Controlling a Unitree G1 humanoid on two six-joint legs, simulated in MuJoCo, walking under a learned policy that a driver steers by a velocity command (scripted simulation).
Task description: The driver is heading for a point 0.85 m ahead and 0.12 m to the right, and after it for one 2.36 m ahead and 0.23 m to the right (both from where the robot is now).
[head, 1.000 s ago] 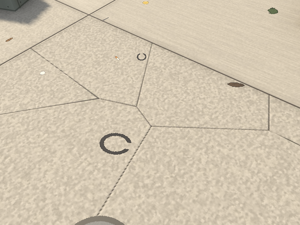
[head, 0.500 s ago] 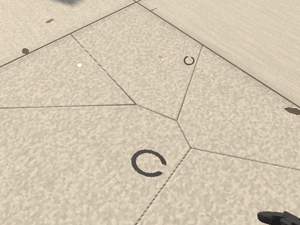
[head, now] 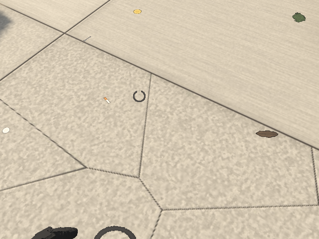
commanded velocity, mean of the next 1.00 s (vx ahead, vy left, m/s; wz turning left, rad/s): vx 0.50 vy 0.00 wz -0.35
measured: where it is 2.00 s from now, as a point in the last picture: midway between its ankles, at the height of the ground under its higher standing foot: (207, 148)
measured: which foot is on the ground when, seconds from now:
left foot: up 0.00-0.44, down 0.46-0.98, up 1.00-1.00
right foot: down 0.00-0.48, up 0.50-0.94, down 0.96-1.00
